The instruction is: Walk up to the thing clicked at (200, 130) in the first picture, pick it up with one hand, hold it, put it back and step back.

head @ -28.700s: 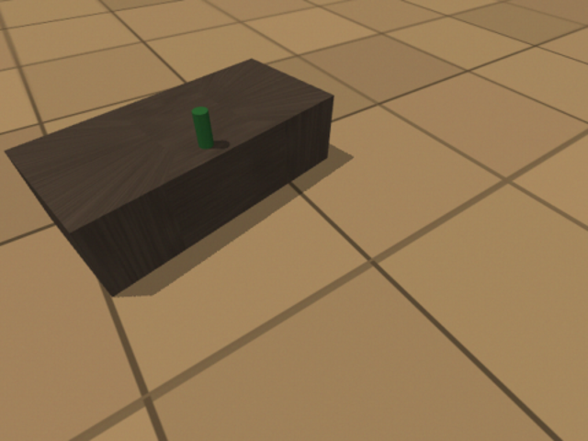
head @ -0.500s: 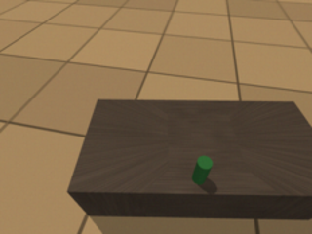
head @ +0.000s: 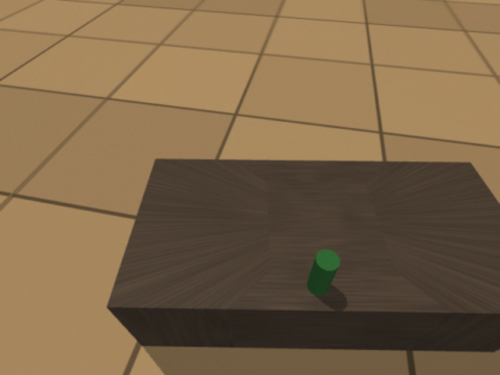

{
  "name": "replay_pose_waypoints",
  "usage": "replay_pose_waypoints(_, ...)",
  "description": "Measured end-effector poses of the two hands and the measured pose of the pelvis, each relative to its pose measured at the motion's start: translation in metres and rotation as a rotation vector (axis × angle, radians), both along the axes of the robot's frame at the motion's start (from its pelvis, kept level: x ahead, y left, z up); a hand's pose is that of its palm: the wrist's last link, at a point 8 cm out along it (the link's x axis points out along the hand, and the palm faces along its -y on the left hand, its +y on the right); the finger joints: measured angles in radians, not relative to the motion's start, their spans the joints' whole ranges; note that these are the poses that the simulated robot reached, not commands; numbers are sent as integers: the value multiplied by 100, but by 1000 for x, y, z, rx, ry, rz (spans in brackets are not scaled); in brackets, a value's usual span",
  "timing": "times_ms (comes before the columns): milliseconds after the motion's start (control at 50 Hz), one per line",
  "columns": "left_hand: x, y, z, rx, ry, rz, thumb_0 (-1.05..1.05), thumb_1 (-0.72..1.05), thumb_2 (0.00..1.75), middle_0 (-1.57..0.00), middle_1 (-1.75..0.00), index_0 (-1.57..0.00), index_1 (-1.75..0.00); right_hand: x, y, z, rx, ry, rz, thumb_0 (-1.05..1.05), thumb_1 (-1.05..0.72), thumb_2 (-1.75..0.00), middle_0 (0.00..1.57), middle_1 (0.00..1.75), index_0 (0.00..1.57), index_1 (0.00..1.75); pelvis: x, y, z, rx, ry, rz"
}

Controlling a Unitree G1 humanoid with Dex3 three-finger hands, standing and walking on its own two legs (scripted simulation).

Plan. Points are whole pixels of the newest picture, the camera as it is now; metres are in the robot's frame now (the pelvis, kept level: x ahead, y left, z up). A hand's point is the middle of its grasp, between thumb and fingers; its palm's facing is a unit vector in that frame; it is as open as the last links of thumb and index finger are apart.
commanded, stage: stand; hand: right
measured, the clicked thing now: (322, 273) +0.45 -0.19 -0.31
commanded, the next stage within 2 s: step back in 0.20 s
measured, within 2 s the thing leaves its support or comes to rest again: neither
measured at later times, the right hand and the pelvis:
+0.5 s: hand out of the picture +0.01 -0.25 -0.16, palm faces -0.02 +0.90 -0.43, open 7.4 cm; pelvis -0.06 +0.03 -0.02, yaw -1 degrees
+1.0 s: hand out of the picture -0.06 -0.23 -0.18, palm faces +0.08 +0.93 -0.36, open 7.4 cm; pelvis -0.13 +0.04 -0.02, yaw -5 degrees
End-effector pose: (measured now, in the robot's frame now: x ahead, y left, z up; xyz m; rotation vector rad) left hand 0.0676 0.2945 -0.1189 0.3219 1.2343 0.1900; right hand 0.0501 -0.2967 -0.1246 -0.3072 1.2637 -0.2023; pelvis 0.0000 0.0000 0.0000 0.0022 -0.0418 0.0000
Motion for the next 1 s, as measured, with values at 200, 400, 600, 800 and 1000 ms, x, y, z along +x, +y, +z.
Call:
replay_pose_waypoints(200,-1,-1,0,-1,2,0,0,90,89,-20,-30,-20,-30,0,-1,0,0,-3,-2,0,-90,-90,21,30,20,30,0,0,0,0,0,-1)
replay_pose_waypoints(400,-3,22,-8,34,-23,-31,0,90,89,-20,-30,-20,-30,-10,-7,-1,-51,9,-5,0,-90,-90,21,30,20,30,-38,12,-11,3,29,-23)
replay_pose_waypoints(600,5,58,-30,16,-105,-83,0,90,89,-20,-30,-20,-30,-87,23,7,-126,69,-27,0,-91,-90,21,30,20,29,-77,51,-25,-1,26,-23)
replay_pose_waypoints(800,-32,60,-19,12,-55,-109,0,90,89,-20,-30,-20,-30,-113,41,8,-103,21,-63,0,-90,-90,21,30,21,30,-101,59,-15,-17,40,-64)
replay_pose_waypoints(1000,-66,40,-4,48,-74,-138,0,90,89,-20,-30,-20,-30,-119,29,-19,-30,-65,-82,0,-90,-90,21,30,21,30,-132,44,-23,-11,8,-88)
